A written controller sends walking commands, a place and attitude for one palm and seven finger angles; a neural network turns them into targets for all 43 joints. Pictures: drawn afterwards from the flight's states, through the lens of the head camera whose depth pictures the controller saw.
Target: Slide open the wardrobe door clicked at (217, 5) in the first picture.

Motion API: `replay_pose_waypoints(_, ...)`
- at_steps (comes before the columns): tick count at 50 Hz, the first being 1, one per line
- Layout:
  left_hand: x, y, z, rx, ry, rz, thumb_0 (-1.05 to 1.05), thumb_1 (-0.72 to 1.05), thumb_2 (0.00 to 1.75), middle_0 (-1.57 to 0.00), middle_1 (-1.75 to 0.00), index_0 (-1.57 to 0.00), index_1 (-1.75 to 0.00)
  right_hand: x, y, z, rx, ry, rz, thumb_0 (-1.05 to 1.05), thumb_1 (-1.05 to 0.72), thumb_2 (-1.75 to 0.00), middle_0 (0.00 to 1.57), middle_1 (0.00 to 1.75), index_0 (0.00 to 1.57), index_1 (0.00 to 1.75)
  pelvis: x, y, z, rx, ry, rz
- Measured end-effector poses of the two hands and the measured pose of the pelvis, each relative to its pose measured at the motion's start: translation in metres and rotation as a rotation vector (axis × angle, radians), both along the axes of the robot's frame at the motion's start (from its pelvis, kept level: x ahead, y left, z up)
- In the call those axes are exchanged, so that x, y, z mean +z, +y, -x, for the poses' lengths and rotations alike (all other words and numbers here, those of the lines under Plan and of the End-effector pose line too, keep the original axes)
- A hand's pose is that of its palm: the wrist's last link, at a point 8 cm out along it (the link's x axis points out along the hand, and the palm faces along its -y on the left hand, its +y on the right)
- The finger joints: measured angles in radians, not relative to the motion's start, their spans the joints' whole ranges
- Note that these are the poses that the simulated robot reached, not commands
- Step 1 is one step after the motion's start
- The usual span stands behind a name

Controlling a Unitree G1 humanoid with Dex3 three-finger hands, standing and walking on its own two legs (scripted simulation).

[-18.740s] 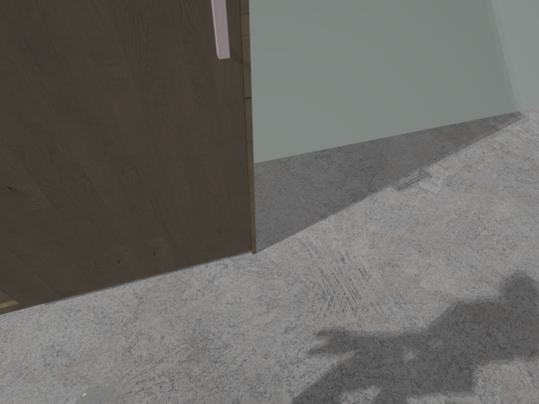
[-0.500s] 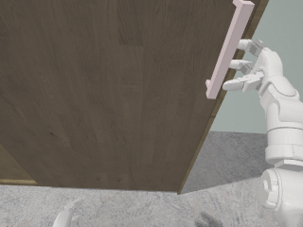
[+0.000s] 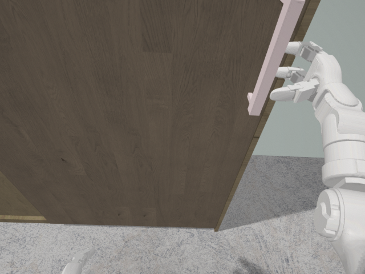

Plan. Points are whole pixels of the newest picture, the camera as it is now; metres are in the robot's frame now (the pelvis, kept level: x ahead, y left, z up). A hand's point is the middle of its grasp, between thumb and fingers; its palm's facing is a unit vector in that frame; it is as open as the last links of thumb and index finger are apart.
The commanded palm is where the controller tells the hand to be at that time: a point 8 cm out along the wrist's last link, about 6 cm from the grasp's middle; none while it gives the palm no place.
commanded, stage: slide the fingers in behind the handle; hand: right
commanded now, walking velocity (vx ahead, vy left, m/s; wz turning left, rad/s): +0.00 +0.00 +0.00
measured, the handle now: (267, 60) +0.48 -0.12 +0.26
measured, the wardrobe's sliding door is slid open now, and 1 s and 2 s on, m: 0.00 0.00 0.00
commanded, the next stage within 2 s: grip the handle and tug to test in 1.78 s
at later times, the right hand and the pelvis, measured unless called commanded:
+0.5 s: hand (284, 80) +0.44 -0.15 +0.25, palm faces -0.05 +1.00 -0.01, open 14.0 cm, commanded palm +0.42 -0.20 +0.25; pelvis +0.00 +0.00 +0.00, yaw +1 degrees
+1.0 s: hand (270, 75) +0.44 -0.12 +0.25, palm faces -0.08 +1.00 +0.01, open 14.0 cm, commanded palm +0.41 -0.18 +0.25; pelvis +0.01 +0.00 +0.00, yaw +1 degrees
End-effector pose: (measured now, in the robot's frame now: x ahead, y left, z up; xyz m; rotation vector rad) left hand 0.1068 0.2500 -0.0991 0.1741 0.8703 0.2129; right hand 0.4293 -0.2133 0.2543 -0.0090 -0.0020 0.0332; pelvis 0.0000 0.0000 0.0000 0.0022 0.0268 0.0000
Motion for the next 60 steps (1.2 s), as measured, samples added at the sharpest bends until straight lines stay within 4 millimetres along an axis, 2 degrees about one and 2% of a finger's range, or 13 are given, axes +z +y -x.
replay_pose_waypoints(9, -0.001, -0.002, 0.015, 0.021, -0.001, 0.010, 0.01, 0.91, 0.90, -0.20, -0.30, -0.20, -0.30, -0.001, 0.004, 0.002, 0.020, -0.028, -0.007, -0.01, 0.50, -0.30, 0.32, 1.21, 0.32, 1.22, 0.000, -0.002, 0.002, 0.014, -0.007, 0.000)
replay_pose_waypoints(15, -0.001, -0.002, 0.017, 0.028, -0.008, 0.015, 0.01, 0.91, 0.90, -0.20, -0.30, -0.20, -0.30, -0.002, 0.007, 0.005, 0.025, -0.038, -0.001, -0.01, 0.50, -0.30, 0.31, 1.21, 0.31, 1.20, 0.001, -0.004, 0.003, 0.021, -0.010, 0.000)
replay_pose_waypoints(22, 0.003, -0.004, 0.008, 0.016, -0.024, 0.013, 0.01, 0.91, 0.90, -0.20, -0.30, -0.20, -0.30, -0.007, 0.007, 0.008, 0.017, -0.021, -0.003, -0.01, 0.50, -0.30, 0.31, 1.20, 0.30, 1.20, 0.001, -0.004, 0.003, 0.022, -0.010, 0.000)
replay_pose_waypoints(32, 0.008, -0.009, -0.015, -0.016, -0.057, 0.015, 0.01, 0.91, 0.90, -0.20, -0.30, -0.20, -0.30, -0.001, 0.014, 0.007, 0.030, -0.036, -0.012, -0.01, 0.50, -0.30, 0.30, 1.20, 0.30, 1.20, 0.001, -0.004, -0.001, 0.016, -0.008, 0.000)
replay_pose_waypoints(39, 0.008, -0.013, -0.026, -0.031, -0.064, 0.027, 0.01, 0.91, 0.90, -0.20, -0.30, -0.20, -0.30, -0.005, 0.020, 0.006, 0.029, -0.007, 0.004, -0.01, 0.50, -0.30, 0.30, 1.20, 0.30, 1.20, 0.001, -0.005, -0.004, 0.012, -0.008, 0.000)
replay_pose_waypoints(49, 0.007, -0.017, -0.030, -0.038, -0.054, 0.040, 0.01, 0.91, 0.90, -0.20, -0.30, -0.20, -0.30, -0.001, 0.037, 0.006, 0.045, -0.036, -0.015, -0.01, 0.50, -0.30, 0.30, 1.20, 0.30, 1.20, 0.001, -0.003, -0.007, 0.017, -0.012, 0.002)
replay_pose_waypoints(56, 0.007, -0.013, -0.028, -0.023, -0.043, 0.040, 0.01, 0.91, 0.90, -0.20, -0.30, -0.20, -0.30, -0.007, 0.029, 0.007, 0.010, 0.001, -0.009, -0.01, 0.50, -0.30, 0.31, 1.20, 0.30, 1.20, 0.002, -0.001, -0.008, 0.021, -0.016, 0.002)
replay_pose_waypoints(60, 0.007, -0.011, -0.028, -0.029, -0.041, 0.033, 0.01, 0.91, 0.90, -0.20, -0.30, -0.20, -0.30, -0.003, 0.030, 0.014, 0.017, -0.037, 0.003, -0.01, 0.50, -0.30, 0.30, 1.20, 0.30, 1.20, 0.002, 0.000, -0.007, 0.017, -0.023, 0.002)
